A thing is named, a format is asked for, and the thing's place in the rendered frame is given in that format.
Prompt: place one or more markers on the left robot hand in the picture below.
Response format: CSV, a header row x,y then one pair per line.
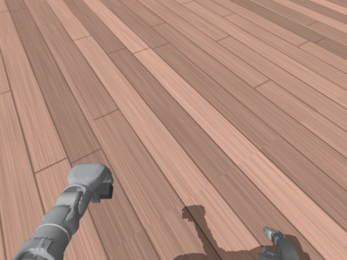
x,y
91,175

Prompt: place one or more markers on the right robot hand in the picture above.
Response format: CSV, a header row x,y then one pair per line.
x,y
285,249

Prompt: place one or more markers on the small box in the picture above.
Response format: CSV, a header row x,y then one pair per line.
x,y
105,191

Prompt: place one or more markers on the left robot arm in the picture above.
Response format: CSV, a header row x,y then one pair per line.
x,y
52,236

